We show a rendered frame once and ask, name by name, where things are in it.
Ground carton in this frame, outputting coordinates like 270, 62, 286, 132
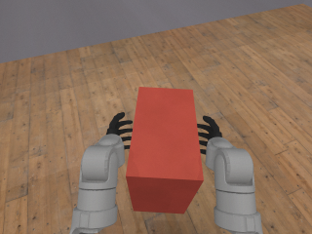
126, 87, 204, 215

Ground left robot hand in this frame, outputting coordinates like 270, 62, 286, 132
106, 112, 133, 149

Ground right robot forearm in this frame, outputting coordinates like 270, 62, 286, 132
205, 136, 263, 234

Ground right robot hand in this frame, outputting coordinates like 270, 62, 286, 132
197, 115, 222, 155

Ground left robot forearm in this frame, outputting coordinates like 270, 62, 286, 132
69, 134, 125, 234

